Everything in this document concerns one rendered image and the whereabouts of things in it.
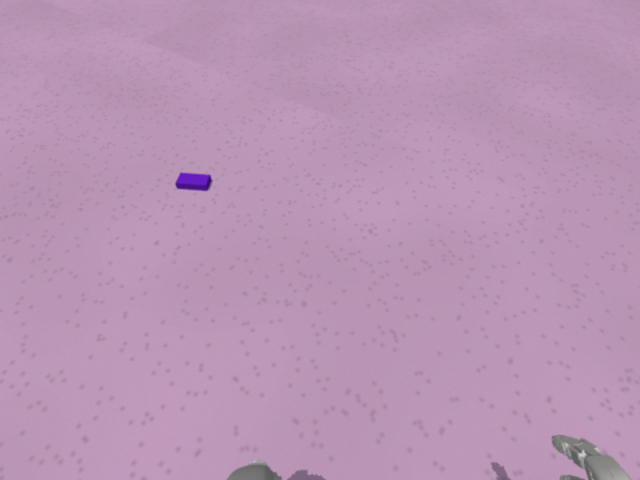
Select right robot hand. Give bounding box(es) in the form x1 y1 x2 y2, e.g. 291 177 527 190
551 435 631 480

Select small box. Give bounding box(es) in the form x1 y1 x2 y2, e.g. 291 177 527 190
175 173 212 191

